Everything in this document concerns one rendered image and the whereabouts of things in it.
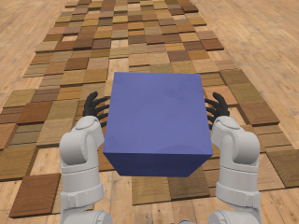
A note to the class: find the left robot upper arm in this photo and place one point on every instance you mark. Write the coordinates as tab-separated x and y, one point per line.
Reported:
89	217

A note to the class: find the robot left forearm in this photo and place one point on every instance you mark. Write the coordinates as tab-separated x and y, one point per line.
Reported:
79	167

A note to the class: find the right robot upper arm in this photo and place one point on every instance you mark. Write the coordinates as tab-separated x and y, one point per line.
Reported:
222	216

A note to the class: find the left robot hand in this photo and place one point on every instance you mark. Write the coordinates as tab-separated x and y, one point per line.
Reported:
90	110

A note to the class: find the robot right forearm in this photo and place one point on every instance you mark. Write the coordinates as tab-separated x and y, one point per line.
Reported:
239	165

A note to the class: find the right robot hand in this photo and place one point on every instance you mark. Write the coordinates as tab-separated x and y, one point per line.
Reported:
221	108

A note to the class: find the carton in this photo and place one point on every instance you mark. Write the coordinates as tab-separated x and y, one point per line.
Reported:
157	124

